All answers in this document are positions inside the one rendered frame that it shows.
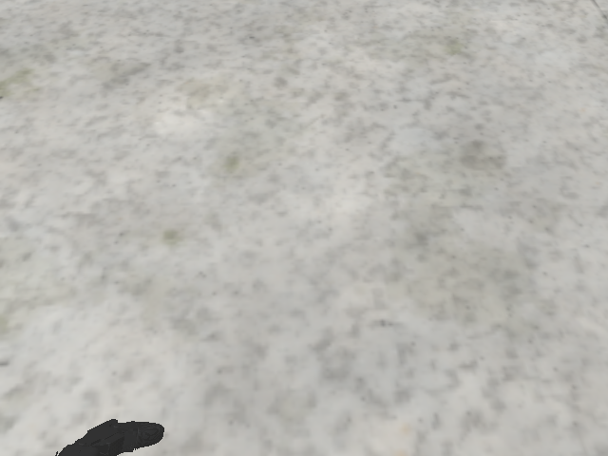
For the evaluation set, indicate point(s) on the robot left hand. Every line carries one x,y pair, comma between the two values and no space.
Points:
112,438

